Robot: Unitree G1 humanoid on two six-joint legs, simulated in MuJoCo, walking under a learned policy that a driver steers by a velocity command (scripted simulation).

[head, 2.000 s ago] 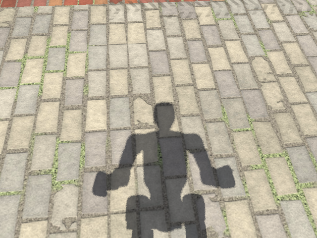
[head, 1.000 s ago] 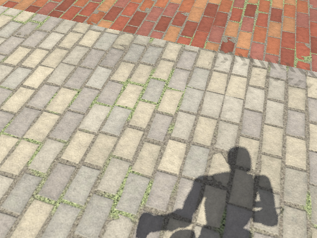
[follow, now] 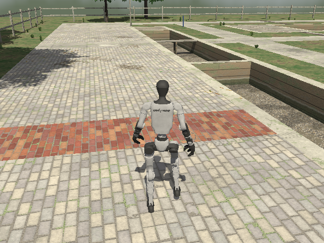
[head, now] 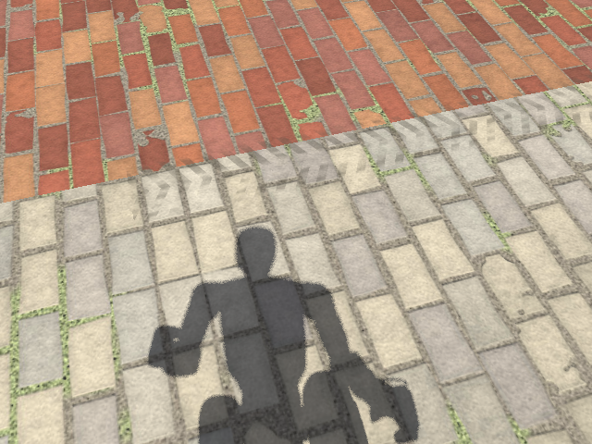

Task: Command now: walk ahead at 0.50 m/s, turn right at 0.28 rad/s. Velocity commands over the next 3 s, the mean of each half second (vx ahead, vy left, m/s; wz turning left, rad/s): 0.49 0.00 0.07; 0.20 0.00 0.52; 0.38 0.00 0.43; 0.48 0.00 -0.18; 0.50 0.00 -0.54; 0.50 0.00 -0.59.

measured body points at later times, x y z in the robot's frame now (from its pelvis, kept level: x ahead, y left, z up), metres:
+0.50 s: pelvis +0.28 -0.06 +0.00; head +0.30 -0.07 +0.45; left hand +0.31 +0.22 -0.11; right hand +0.45 -0.32 -0.11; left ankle +0.41 +0.12 -0.67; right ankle +0.24 -0.15 -0.74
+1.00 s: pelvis +0.45 -0.02 -0.01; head +0.50 +0.02 +0.44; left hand +0.52 +0.30 -0.11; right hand +0.69 -0.24 -0.10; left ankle +0.49 +0.07 -0.74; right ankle +0.58 -0.17 -0.69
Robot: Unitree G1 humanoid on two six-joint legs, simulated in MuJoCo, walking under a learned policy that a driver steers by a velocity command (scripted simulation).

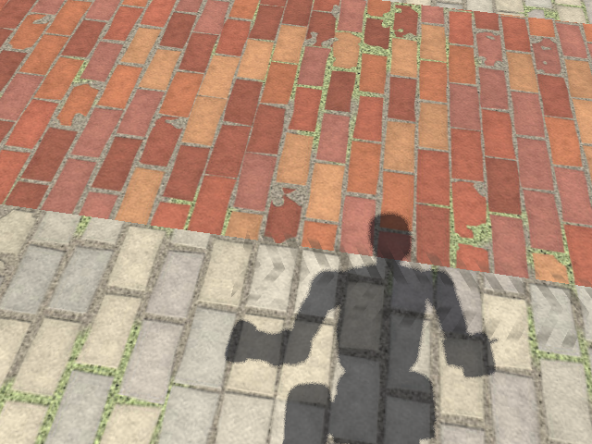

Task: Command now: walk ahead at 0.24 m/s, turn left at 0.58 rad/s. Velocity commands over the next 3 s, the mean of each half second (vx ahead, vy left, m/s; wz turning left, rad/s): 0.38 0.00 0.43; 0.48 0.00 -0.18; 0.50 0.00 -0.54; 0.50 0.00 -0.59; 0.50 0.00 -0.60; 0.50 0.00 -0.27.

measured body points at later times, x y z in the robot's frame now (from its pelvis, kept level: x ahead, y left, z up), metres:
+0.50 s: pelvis +0.17 -0.02 +0.01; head +0.20 -0.03 +0.45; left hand +0.08 +0.25 -0.11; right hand +0.43 -0.19 -0.08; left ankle +0.27 +0.16 -0.69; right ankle +0.08 -0.17 -0.74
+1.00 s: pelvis +0.42 +0.07 +0.00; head +0.45 +0.07 +0.45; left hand +0.59 +0.33 -0.09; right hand +0.48 -0.21 -0.13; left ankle +0.29 +0.15 -0.74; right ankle +0.63 -0.05 -0.69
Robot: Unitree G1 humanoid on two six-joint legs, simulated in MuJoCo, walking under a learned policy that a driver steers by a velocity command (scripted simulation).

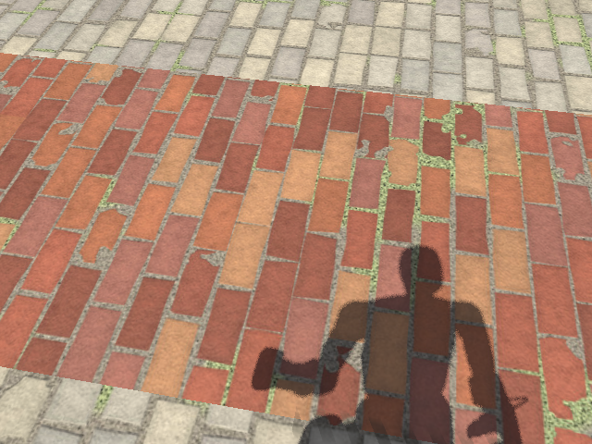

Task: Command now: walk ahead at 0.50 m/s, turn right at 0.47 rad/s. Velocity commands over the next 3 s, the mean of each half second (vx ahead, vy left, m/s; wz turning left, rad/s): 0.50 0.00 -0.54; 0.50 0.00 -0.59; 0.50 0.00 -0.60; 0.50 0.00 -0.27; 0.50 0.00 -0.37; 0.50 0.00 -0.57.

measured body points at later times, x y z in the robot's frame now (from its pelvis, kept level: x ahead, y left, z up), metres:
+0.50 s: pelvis +0.29 -0.04 +0.01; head +0.33 -0.06 +0.45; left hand +0.44 +0.23 -0.09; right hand +0.45 -0.33 -0.07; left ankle +0.51 +0.07 -0.70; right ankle +0.21 -0.11 -0.73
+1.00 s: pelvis +0.55 -0.10 +0.00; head +0.58 -0.13 +0.45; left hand +0.87 -0.03 -0.07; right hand +0.40 -0.35 -0.12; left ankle +0.52 +0.05 -0.73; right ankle +0.61 -0.32 -0.69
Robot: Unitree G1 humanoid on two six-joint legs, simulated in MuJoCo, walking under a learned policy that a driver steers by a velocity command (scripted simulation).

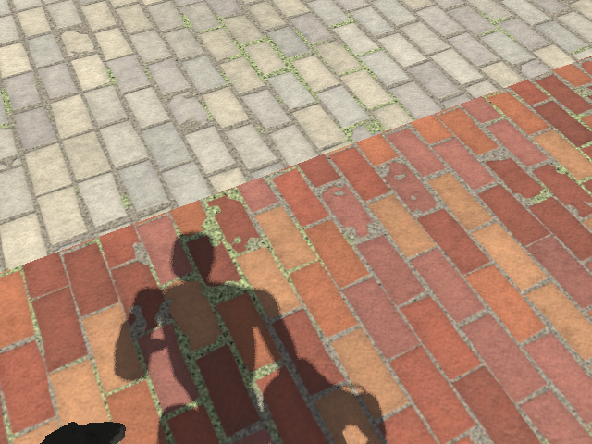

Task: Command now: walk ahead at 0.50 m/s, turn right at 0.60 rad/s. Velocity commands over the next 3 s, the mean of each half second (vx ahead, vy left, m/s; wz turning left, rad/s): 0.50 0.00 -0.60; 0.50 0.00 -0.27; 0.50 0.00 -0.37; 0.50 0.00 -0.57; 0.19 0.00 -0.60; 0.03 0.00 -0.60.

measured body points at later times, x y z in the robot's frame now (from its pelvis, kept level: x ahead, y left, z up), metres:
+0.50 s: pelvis +0.29 -0.05 +0.00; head +0.32 -0.08 +0.45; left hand +0.43 +0.22 -0.09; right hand +0.45 -0.35 -0.08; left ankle +0.52 +0.06 -0.69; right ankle +0.20 -0.12 -0.74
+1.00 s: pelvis +0.56 -0.12 +0.01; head +0.59 -0.13 +0.45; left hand +0.87 -0.02 -0.07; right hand +0.42 -0.37 -0.12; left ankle +0.52 +0.03 -0.74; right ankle +0.65 -0.32 -0.70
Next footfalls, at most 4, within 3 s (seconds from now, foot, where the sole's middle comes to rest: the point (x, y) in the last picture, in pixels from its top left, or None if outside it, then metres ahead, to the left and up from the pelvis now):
0.10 right None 0.24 -0.12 -0.77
0.60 left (280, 398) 0.56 0.01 -0.77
1.08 right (413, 328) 0.70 -0.33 -0.77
1.56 left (369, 222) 1.04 -0.28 -0.77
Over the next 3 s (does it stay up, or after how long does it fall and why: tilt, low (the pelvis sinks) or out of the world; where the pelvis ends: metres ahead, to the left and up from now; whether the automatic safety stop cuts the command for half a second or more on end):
stays up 1.08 -0.62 -0.01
